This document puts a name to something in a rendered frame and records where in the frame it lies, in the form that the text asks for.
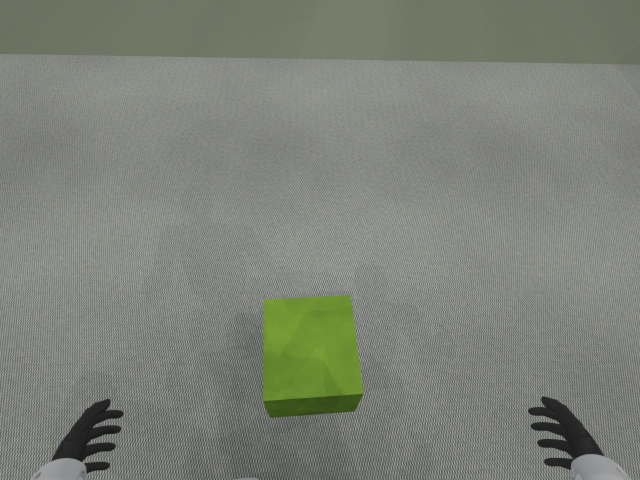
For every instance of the robot right hand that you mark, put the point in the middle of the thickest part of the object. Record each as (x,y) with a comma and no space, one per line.
(579,441)

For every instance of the right robot forearm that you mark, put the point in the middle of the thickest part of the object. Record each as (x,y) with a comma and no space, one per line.
(596,467)

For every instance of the left robot forearm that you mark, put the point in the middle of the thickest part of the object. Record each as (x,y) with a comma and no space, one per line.
(62,469)

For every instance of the robot left hand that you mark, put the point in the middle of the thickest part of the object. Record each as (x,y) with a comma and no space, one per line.
(74,445)

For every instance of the carton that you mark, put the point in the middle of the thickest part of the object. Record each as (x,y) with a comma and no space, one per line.
(310,356)

